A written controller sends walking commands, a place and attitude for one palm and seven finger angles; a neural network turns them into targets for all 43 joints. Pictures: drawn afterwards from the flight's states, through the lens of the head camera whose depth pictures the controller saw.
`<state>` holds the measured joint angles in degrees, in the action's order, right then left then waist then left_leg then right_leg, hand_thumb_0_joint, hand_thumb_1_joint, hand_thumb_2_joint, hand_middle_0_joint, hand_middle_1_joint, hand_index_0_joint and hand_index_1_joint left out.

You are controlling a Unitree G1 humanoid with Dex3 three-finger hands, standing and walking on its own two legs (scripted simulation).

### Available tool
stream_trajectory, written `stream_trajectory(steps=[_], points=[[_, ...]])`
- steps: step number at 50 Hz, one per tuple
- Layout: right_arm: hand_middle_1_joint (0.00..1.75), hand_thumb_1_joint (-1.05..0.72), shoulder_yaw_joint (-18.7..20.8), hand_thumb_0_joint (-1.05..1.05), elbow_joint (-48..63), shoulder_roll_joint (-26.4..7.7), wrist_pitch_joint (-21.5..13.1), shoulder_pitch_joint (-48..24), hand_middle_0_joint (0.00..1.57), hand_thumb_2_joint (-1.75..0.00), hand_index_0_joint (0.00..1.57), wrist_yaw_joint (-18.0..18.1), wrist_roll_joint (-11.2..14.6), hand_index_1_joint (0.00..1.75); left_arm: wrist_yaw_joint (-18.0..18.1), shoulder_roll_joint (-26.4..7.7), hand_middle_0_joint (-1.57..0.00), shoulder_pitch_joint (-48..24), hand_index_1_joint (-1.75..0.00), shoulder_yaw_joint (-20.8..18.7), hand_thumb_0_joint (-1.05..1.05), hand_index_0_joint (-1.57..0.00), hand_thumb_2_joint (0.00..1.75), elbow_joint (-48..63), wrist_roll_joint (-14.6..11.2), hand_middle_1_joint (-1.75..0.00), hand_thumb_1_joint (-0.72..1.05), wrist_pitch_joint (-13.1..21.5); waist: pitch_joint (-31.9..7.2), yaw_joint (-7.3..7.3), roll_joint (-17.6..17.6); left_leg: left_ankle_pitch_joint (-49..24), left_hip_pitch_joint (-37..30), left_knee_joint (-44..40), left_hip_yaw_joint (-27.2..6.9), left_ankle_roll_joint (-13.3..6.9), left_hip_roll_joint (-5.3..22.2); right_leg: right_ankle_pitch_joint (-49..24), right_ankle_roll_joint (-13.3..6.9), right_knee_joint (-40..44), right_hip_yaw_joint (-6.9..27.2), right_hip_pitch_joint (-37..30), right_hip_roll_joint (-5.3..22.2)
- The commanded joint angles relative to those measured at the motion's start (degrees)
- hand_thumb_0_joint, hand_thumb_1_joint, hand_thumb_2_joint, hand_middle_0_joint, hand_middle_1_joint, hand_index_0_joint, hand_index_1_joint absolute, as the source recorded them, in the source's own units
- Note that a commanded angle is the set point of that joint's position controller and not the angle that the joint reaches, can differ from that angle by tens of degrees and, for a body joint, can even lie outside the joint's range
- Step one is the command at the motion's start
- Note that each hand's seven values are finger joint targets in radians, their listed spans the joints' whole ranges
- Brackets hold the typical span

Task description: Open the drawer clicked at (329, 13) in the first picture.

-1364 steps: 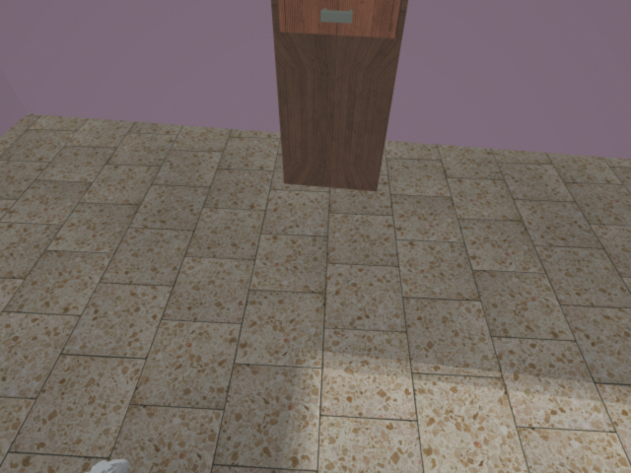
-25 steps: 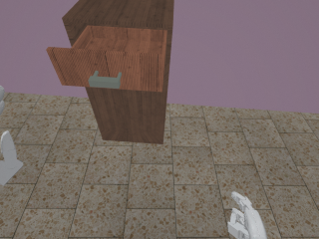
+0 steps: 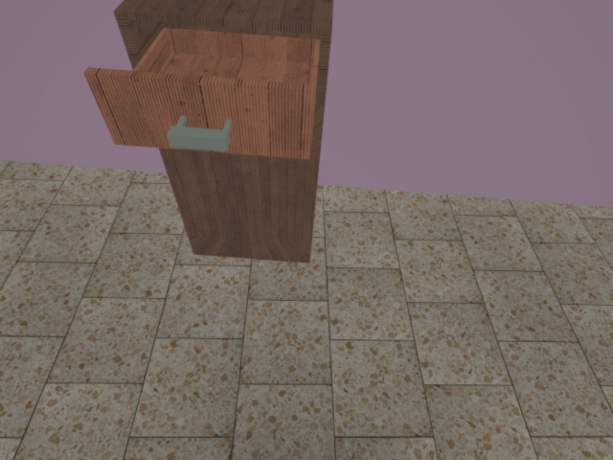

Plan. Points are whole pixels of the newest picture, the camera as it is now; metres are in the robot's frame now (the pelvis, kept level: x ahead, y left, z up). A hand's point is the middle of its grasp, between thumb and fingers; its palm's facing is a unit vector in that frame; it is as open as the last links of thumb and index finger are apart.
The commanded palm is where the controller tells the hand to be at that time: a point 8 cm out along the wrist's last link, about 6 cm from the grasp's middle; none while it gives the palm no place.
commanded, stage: let the arm hang, fingers relaxed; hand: left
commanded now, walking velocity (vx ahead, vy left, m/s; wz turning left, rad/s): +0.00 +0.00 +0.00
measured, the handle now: (202, 130) +0.66 +0.22 +0.03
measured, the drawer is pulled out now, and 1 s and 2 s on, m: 0.22 0.22 0.22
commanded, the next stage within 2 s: look to check the result in 0.78 s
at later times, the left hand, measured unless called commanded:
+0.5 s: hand out of the picture -0.02 +0.17 -0.16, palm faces +0.05 -0.98 -0.21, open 7.4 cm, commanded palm none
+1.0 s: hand out of the picture +0.01 +0.16 -0.16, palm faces +0.03 -0.98 -0.21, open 7.4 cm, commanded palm none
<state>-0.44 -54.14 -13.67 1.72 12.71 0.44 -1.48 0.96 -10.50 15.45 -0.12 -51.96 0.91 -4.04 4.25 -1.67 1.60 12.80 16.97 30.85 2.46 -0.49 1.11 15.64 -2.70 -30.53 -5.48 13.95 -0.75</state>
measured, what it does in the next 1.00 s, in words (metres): stands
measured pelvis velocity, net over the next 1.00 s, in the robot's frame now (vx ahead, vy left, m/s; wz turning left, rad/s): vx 0.01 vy -0.01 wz -0.01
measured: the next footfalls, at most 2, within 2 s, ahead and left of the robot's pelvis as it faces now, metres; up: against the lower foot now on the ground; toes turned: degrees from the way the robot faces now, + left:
none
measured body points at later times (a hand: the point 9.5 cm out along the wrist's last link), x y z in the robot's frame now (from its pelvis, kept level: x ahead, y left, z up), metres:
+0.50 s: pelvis +0.00 +0.00 +0.01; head +0.01 -0.01 +0.46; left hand -0.03 +0.23 -0.15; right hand -0.02 -0.19 -0.16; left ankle +0.04 +0.11 -0.73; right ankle +0.01 -0.09 -0.73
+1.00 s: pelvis +0.01 -0.01 +0.01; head +0.04 -0.02 +0.46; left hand +0.01 +0.22 -0.15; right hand +0.00 -0.22 -0.16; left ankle +0.04 +0.11 -0.73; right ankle +0.01 -0.09 -0.73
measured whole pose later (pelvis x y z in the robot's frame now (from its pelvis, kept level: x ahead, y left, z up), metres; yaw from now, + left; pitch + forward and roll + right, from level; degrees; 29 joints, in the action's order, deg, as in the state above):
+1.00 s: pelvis +0.01 -0.01 +0.01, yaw -1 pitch -2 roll +0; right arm 0.6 -64.5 -7.2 1.0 15.8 2.1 -1.0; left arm 2.0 -8.2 15.0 -1.3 -64.5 0.3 -0.2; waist 4.4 -0.5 -0.8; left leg 10.0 11.2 23.0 3.1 0.5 1.7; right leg 12.7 -3.4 -22.8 -4.8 8.6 -1.9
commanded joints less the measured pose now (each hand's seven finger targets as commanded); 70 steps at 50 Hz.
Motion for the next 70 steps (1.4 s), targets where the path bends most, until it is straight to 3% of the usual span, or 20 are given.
stream_trajectory(steps=[1, 5, 7, 12, 18, 22, 31, 33, 36, 46, 53, 61, 64, 66, 70], points=[[0.3, -0.9, 0.8, 0.0, -0.2, -4.04, -1.46, 0.11, 0.2, -0.9, 0.2, 0.87, 0.3, 0.3, 0.31, -8.81, -0.2, 2.15, -0.3, -2.37, 0.0, -0.2, 0.9, -2.19, -0.17, -0.3, 0.9, 3.89, -4.41, 2.2, -11.46, -2.08, -0.44, -9.89, -7.3, -1.21, 5.02, -2.5, -0.92, 10.94, 8.49, -5.71, 6.47], [0.3, -0.9, 1.1, 0.0, -4.22, -2.21, -1.1, 4.4, 0.2, -0.9, 0.2, 1.37, 0.47, 0.3, 0.37, -7.0, -0.2, 3.47, -0.3, -1.85, 0.0, -0.2, 0.9, -7.54, -0.45, -0.3, 0.9, 4.1, -4.06, 1.4, -9.09, 1.45, -2.84, -10.96, -6.74, -1.05, 4.79, 0.41, -1.18, 13.39, 8.33, -4.17, 6.7], [0.3, -0.9, 1.28, 0.0, -5.47, -1.63, -0.98, 6.07, 0.2, -0.9, 0.2, 1.53, 0.61, 0.3, 0.56, -6.09, -0.2, 4.16, -0.3, -1.69, 0.0, -0.2, 0.9, -9.29, -0.37, -0.3, 0.9, 4.16, -2.72, 1.23, -5.29, 0.74, -3.69, -11.26, -6.76, -1.26, 5.14, 0.36, -1.03, 13.96, 7.79, -3.13, 6.65], [0.3, -0.9, 1.65, 0.0, -7.46, 0.09, -0.52, 8.55, 0.2, -0.9, 0.2, 1.62, 0.53, 0.3, 1.0, -4.61, -0.2, 6.06, -0.3, -1.54, 0.0, -0.2, 0.9, -11.53, -0.28, -0.3, 0.9, 3.96, 0.78, 1.01, -2.95, 4.42, -3.5, -12.0, -6.09, -1.33, 4.8, 5.84, -0.78, 15.09, 8.05, 0.5, 6.38], [0.3, -0.9, 1.7, 0.0, -8.52, 1.81, -0.64, 9.64, 0.2, -0.9, 0.2, 1.54, 0.48, 0.3, 1.33, -3.56, -0.2, 7.05, -0.3, -1.73, 0.0, -0.2, 0.9, -12.06, -0.12, -0.3, 0.9, 3.91, 2.08, 1.14, -0.48, 4.44, -2.86, -12.18, -5.66, -1.46, 4.53, 6.56, -0.48, 14.2, 8.1, 1.88, 6.23], [0.3, -0.9, 1.75, 0.0, -8.81, 2.85, -0.62, 9.84, 0.2, -0.9, 0.2, 1.45, 0.35, 0.3, 1.49, -3.08, -0.2, 7.0, -0.3, -1.94, 0.0, -0.2, 0.9, -11.75, -0.03, -0.3, 0.9, 4.0, 2.83, 1.05, -0.83, 4.38, -2.72, -11.59, -5.16, -1.41, 4.26, 7.71, -0.45, 14.37, 8.48, 3.24, 6.4], [0.3, -0.9, 1.82, 0.0, -9.02, 3.18, -1.46, 9.15, 0.2, -0.9, 0.2, 1.59, 0.45, 0.3, 1.56, -3.02, -0.2, 5.23, -0.3, -2.12, 0.0, -0.2, 0.9, -10.86, -0.14, -0.3, 0.9, 4.55, 1.32, 1.33, -2.13, -1.54, -3.85, -11.23, -4.89, -1.07, 4.52, 0.62, -0.51, 13.05, 8.56, 0.18, 6.51], [0.3, -0.9, 1.72, 0.0, -9.11, 3.32, -1.42, 8.72, 0.2, -0.9, 0.2, 1.68, 0.39, 0.3, 1.51, -2.87, -0.2, 4.66, -0.3, -2.08, 0.0, -0.2, 0.9, -11.09, -0.24, -0.3, 0.9, 4.47, 2.4, 1.29, -4.08, -1.36, -3.34, -11.43, -4.83, -0.97, 4.55, 0.18, -0.57, 13.18, 8.63, 0.26, 6.58], [0.3, -0.9, 1.85, 0.0, -8.95, 2.93, -1.4, 8.55, 0.2, -0.9, 0.2, 1.69, 0.46, 0.3, 1.47, -3.39, -0.2, 4.32, -0.3, -2.08, 0.0, -0.2, 0.9, -11.0, -0.25, -0.3, 0.9, 4.57, 1.91, 1.33, -2.76, -2.2, -4.14, -11.14, -4.67, -0.86, 4.55, -0.38, -0.58, 13.57, 8.66, -0.21, 6.63], [0.3, -0.9, 2.0, 0.0, -9.11, 1.64, -1.55, 7.37, 0.2, -0.9, 0.2, 1.85, 0.63, 0.3, 1.5, -3.99, -0.2, 3.15, -0.3, -2.15, 0.0, -0.2, 0.9, -11.24, -0.3, -0.3, 0.9, 4.88, -0.66, 1.06, -2.96, -6.0, -6.99, -10.9, -4.39, -0.67, 5.17, -5.84, -0.44, 13.56, 8.54, -2.62, 6.73], [0.3, -0.9, 1.86, 0.0, -9.56, 1.54, -1.35, 6.31, 0.2, -0.9, 0.2, 1.81, 0.6, 0.3, 1.51, -4.11, -0.2, 2.84, -0.3, -1.99, 0.0, -0.2, 0.9, -11.6, -0.34, -0.3, 0.9, 4.84, 0.36, 0.95, -2.67, -5.27, -7.44, -11.16, -4.06, -0.47, 5.01, -4.86, -0.29, 14.57, 8.77, -2.13, 7.03], [0.3, -0.9, 2.06, 0.0, -9.43, 0.32, -1.57, 5.11, 0.2, -0.9, 0.2, 1.95, 0.73, 0.3, 1.6, -4.81, -0.2, 2.44, -0.3, -2.18, 0.0, -0.2, 0.9, -11.67, -0.26, -0.3, 0.9, 5.26, -1.28, 1.01, -1.94, -8.93, -9.2, -10.98, -3.78, -0.41, 5.37, -12.26, -0.08, 13.8, 8.27, -4.1, 7.17], [0.3, -0.9, 1.82, 0.0, -9.7, 0.56, -1.48, 4.76, 0.2, -0.9, 0.2, 1.98, 0.62, 0.3, 1.55, -4.67, -0.2, 2.19, -0.3, -2.02, 0.0, -0.2, 0.9, -11.87, -0.36, -0.3, 0.9, 5.1, -0.32, 0.99, -3.15, -7.94, -8.83, -11.4, -3.68, -0.19, 5.29, -11.19, -0.07, 14.3, 8.45, -3.95, 7.31], [0.3, -0.9, 2.05, 0.0, -9.5, -0.02, -1.45, 4.5, 0.2, -0.9, 0.2, 1.96, 0.68, 0.3, 1.57, -5.27, -0.2, 2.16, -0.3, -2.12, 0.0, -0.2, 0.9, -11.83, -0.27, -0.3, 0.9, 5.26, -0.42, 1.04, -1.81, -8.03, -9.39, -11.23, -3.57, -0.22, 5.41, -11.72, 0.06, 14.6, 8.48, -3.92, 7.19], [0.3, -0.9, 1.99, 0.0, -9.56, -0.19, -1.45, 4.28, 0.2, -0.9, 0.2, 1.91, 0.57, 0.3, 1.49, -5.35, -0.2, 1.55, -0.3, -2.13, 0.0, -0.2, 0.9, -11.69, -0.33, -0.3, 0.9, 5.22, -0.52, 0.96, -2.34, -7.41, -9.1, -11.53, -3.56, -0.12, 5.3, -10.89, 0.04, 14.94, 8.8, -4.31, 7.31]])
